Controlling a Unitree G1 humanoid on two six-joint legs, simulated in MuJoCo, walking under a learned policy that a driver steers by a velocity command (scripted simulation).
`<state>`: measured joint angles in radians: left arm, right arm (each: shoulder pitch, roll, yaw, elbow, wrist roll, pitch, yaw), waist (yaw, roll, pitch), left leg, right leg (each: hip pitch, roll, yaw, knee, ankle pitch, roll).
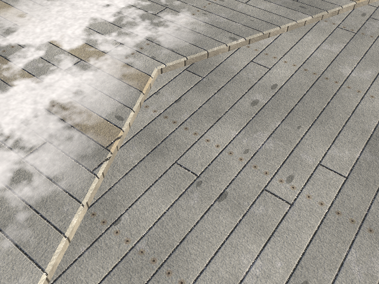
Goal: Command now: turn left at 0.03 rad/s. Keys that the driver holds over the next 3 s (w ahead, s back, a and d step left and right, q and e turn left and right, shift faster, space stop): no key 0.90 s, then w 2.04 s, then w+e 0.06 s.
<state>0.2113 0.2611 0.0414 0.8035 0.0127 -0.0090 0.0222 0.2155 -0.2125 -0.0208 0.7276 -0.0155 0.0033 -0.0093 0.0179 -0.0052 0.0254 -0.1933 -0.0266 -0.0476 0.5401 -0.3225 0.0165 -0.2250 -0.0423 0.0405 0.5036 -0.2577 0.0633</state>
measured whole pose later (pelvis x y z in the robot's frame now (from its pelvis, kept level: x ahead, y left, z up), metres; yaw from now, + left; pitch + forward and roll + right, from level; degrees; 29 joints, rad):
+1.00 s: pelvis +0.01 -0.01 +0.00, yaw -1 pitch -2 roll +0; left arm 0.27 0.21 0.03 1.11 -0.01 0.00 0.05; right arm 0.31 -0.21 -0.02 1.01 0.01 0.00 -0.03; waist 0.01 0.00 0.02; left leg -0.17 -0.02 -0.03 0.53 -0.34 0.02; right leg -0.24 -0.04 0.04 0.58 -0.37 0.03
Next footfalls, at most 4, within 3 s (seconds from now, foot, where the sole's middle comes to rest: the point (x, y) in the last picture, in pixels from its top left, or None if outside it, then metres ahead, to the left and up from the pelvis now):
1.62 left None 0.44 0.09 -0.77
2.16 right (238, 227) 0.74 -0.15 -0.77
2.70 left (181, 164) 1.05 0.08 -0.77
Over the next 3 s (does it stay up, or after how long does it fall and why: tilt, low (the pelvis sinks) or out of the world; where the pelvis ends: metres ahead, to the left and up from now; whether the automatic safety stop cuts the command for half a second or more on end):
stays up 1.03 0.00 0.01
